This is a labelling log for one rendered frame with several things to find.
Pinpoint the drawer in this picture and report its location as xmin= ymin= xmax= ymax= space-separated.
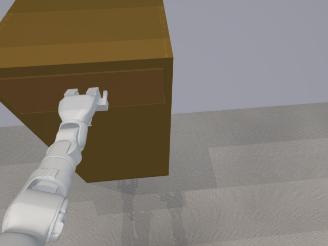
xmin=0 ymin=68 xmax=164 ymax=113

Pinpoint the handle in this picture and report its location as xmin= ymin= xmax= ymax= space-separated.
xmin=96 ymin=90 xmax=109 ymax=111

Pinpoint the left robot forearm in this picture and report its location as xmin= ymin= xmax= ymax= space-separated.
xmin=2 ymin=119 xmax=88 ymax=233

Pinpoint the cabinet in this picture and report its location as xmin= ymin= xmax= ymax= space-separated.
xmin=0 ymin=0 xmax=173 ymax=183

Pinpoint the robot left hand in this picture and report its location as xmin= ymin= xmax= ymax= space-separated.
xmin=58 ymin=87 xmax=101 ymax=127

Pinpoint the left robot upper arm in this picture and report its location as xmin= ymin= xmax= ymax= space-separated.
xmin=0 ymin=188 xmax=69 ymax=246

